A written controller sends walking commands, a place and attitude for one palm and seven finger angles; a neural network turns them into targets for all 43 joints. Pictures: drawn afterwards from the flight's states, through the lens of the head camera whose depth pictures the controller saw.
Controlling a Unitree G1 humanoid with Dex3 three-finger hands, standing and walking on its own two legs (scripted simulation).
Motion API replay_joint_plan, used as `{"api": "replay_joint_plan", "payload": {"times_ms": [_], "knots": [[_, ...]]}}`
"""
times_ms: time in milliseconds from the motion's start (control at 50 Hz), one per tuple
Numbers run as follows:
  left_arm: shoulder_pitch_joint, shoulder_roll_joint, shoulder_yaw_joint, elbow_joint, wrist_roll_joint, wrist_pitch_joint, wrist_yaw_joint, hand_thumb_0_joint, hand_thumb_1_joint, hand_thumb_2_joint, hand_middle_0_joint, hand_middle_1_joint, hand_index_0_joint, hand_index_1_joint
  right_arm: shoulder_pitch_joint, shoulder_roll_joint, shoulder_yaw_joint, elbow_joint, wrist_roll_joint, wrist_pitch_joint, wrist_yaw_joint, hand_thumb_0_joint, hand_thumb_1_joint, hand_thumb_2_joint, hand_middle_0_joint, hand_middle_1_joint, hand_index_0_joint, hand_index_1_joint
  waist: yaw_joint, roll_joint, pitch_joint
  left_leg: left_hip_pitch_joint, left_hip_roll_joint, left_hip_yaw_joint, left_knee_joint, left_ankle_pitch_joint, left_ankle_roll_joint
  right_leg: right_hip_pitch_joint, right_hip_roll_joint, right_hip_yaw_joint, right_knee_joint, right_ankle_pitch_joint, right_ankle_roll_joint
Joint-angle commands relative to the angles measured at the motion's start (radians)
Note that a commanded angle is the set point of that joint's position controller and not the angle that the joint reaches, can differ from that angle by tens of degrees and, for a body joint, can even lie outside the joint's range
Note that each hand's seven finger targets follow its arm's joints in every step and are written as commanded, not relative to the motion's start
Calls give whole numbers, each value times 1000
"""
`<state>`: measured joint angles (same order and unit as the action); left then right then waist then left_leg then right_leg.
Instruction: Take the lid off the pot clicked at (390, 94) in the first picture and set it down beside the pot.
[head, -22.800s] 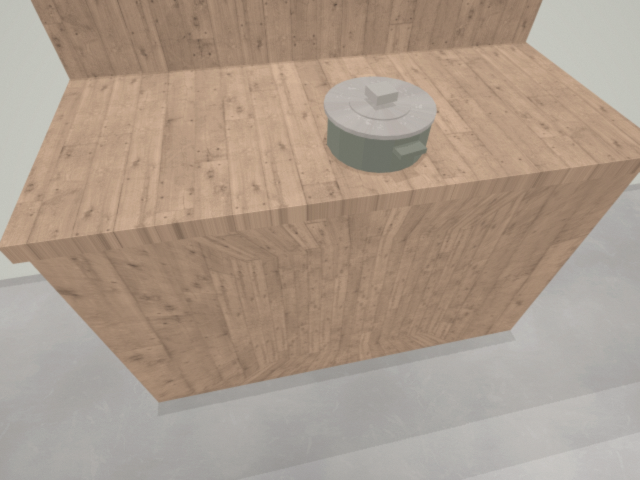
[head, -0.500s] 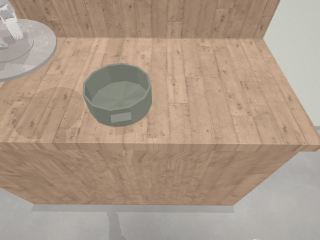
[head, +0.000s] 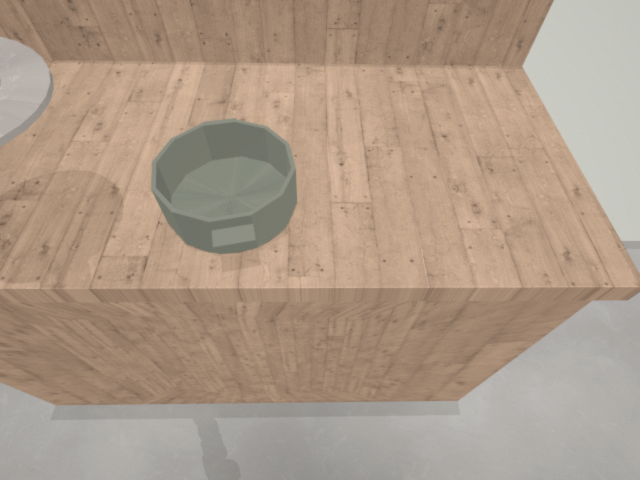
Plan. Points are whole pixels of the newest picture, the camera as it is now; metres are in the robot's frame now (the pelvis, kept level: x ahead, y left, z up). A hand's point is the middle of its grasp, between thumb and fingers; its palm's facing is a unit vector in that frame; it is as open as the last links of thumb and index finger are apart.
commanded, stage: lower the lid onto the table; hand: left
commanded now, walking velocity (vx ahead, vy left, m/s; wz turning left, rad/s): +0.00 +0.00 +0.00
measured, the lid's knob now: out of the picture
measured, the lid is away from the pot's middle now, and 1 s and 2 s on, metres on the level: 0.26 0.24 0.23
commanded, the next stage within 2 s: none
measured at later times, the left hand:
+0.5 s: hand out of the picture +0.45 +0.34 +0.25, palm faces -0.28 -0.16 -0.95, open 6.4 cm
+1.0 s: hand out of the picture +0.45 +0.34 +0.21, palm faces -0.36 -0.17 -0.92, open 6.4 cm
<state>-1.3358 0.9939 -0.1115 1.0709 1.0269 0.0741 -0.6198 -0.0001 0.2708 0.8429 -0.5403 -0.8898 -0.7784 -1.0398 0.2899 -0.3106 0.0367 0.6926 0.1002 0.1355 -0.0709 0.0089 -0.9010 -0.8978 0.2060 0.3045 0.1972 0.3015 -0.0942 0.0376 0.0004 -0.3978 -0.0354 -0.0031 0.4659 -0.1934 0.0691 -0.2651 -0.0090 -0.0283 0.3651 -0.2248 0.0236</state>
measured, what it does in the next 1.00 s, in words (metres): stands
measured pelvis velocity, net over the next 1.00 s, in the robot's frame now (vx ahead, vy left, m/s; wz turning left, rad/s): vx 0.00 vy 0.00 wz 0.00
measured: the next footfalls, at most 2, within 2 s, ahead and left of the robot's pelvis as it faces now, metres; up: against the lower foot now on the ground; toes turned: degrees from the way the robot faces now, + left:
none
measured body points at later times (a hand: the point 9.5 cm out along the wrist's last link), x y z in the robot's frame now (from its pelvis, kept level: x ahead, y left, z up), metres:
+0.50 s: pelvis +0.00 +0.00 +0.00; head +0.05 +0.00 +0.45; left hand +0.46 +0.35 +0.30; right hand +0.04 -0.28 -0.12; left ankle +0.02 +0.07 -0.74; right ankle -0.03 -0.14 -0.74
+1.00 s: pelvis +0.00 +0.00 +0.00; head +0.05 +0.00 +0.44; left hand +0.47 +0.35 +0.26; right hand +0.02 -0.29 -0.12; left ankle +0.02 +0.07 -0.74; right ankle -0.03 -0.14 -0.74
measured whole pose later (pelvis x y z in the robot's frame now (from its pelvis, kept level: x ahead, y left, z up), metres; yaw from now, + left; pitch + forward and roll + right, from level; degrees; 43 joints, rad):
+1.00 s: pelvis +0.00 +0.00 +0.00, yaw +0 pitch +8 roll -2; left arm -1.30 0.92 -0.14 1.22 1.01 0.09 -0.56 0.00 0.28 0.84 -0.53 -0.89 -0.78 -1.04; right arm 0.32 -0.32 0.04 0.72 0.10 0.10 -0.06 0.01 -0.90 -0.90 0.21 0.30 0.20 0.30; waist -0.13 0.04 -0.02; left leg -0.44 -0.03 -0.01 0.51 -0.21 0.07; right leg -0.31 0.00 -0.03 0.41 -0.24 0.02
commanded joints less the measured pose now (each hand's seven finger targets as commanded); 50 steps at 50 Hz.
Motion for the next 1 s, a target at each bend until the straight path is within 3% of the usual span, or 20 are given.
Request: {"api": "replay_joint_plan", "payload": {"times_ms": [0,20,60,120,200,240,280,300,380,400,460,500,560,600,700,780,800,840,900,980], "knots": [[-567,305,104,-296,3,-3,71,0,649,1017,-727,-1017,-895,-1104,44,-164,-51,-81,-3,-26,-7,0,-900,-900,200,300,200,300,-3,163,-488,450,24,-43,17,495,19,-23,70,-39,-8,246,-51],[-561,241,57,-161,7,29,65,0,649,1017,-727,-1017,-895,-1104,48,-162,-53,-72,0,-32,-6,0,-900,-900,200,300,200,300,-21,155,-435,418,11,-37,21,447,26,-46,71,-39,-8,240,-52],[-542,233,42,-118,-1,51,57,0,649,1017,-727,-1017,-895,-1104,58,-168,-51,-67,6,-35,0,0,-900,-900,200,300,200,300,-24,92,-395,367,11,-31,-1,343,22,-33,69,-41,-16,214,-48],[-639,226,27,-234,9,57,66,0,649,1017,-727,-1017,-895,-1104,54,-165,-53,-72,1,-43,1,0,-900,-900,200,300,200,300,-24,171,-486,450,15,-41,15,438,22,-37,69,-39,-9,236,-51],[-597,242,45,-194,15,56,74,0,649,1017,-727,-1017,-895,-1104,64,-167,-51,-70,0,-57,-1,0,-900,-900,200,300,200,300,-20,131,-460,415,16,-42,7,392,17,-32,71,-39,-6,219,-51],[-613,192,10,-176,9,64,74,0,649,1017,-727,-1017,-895,-1104,65,-165,-52,-64,1,-59,-1,0,-900,-900,200,300,200,300,-29,140,-434,415,14,-46,1,359,18,-57,71,-44,-10,194,-51],[-549,223,38,-152,5,53,78,0,649,1017,-727,-1017,-895,-1104,67,-174,-48,-74,0,-64,-2,0,-900,-900,200,300,200,300,-19,144,-433,398,15,-40,4,368,15,-47,67,-43,-11,199,-57],[-605,260,64,-215,15,50,84,0,649,1017,-727,-1017,-895,-1104,63,-170,-50,-72,-3,-62,0,0,-900,-900,200,300,200,300,-14,146,-470,417,16,-44,5,385,15,-28,69,-37,-2,214,-54],[-545,223,54,-173,5,44,86,0,649,1017,-727,-1017,-895,-1104,67,-171,-54,-81,-3,-66,1,0,-900,-900,200,300,200,300,-13,174,-454,424,16,-52,14,424,10,-60,68,-42,-3,203,-60],[-556,241,69,-187,13,44,90,0,649,1017,-727,-1017,-895,-1104,67,-166,-54,-79,-5,-62,4,0,-900,-900,200,300,200,300,-14,133,-459,411,17,-52,13,404,11,-47,72,-39,5,203,-54],[-534,214,55,-140,7,47,89,0,649,1017,-727,-1017,-895,-1104,69,-167,-57,-78,-5,-58,5,0,-900,-900,200,300,200,300,-20,120,-422,387,13,-48,11,353,15,-71,71,-40,3,180,-54],[-513,260,83,-139,12,38,96,0,649,1017,-727,-1017,-895,-1104,69,-172,-53,-80,-5,-51,7,0,-900,-900,200,300,200,300,-17,95,-433,358,13,-39,9,330,14,-37,70,-33,8,191,-52],[-558,200,28,-136,3,41,95,0,649,1017,-727,-1017,-895,-1104,69,-172,-55,-74,-2,-52,3,0,-900,-900,200,300,200,300,-31,121,-414,360,11,-41,1,273,18,-68,70,-37,-1,156,-53],[-540,247,64,-145,5,31,100,0,649,1017,-727,-1017,-895,-1104,74,-178,-54,-73,-2,-53,1,0,-900,-900,200,300,200,300,-26,106,-427,353,14,-38,3,277,18,-46,71,-29,1,170,-53],[-539,242,54,-127,2,18,108,0,649,1017,-727,-1017,-895,-1104,83,-179,-52,-63,-2,-59,-5,0,-900,-900,200,300,200,300,-35,112,-434,348,12,-32,10,270,20,-46,71,-27,4,181,-50],[-541,211,35,-154,-14,10,110,0,649,1017,-727,-1017,-895,-1104,81,-182,-53,-62,-1,-72,-9,0,-900,-900,200,300,200,300,-32,180,-452,393,15,-42,19,327,17,-75,69,-30,0,186,-57],[-572,252,67,-182,-1,8,118,0,649,1017,-727,-1017,-895,-1104,86,-180,-54,-56,-5,-69,-7,0,-900,-900,200,300,200,300,-30,181,-481,405,16,-48,24,341,14,-66,73,-25,10,185,-52],[-535,189,26,-109,-7,14,114,0,649,1017,-727,-1017,-895,-1104,91,-177,-56,-48,-3,-70,-7,0,-900,-900,200,300,200,300,-44,155,-427,381,12,-49,27,322,17,-98,74,-31,7,177,-50],[-514,214,45,-96,-6,11,119,0,649,1017,-727,-1017,-895,-1104,94,-185,-53,-43,-5,-65,-5,0,-900,-900,200,300,200,300,-42,125,-429,346,11,-39,27,299,14,-79,72,-26,13,187,-49],[-536,184,26,-135,-19,6,124,0,649,1017,-727,-1017,-895,-1104,87,-185,-55,-45,-4,-76,-9,0,-900,-900,200,300,200,300,-39,178,-457,397,15,-48,36,346,13,-107,71,-28,12,188,-55]]}}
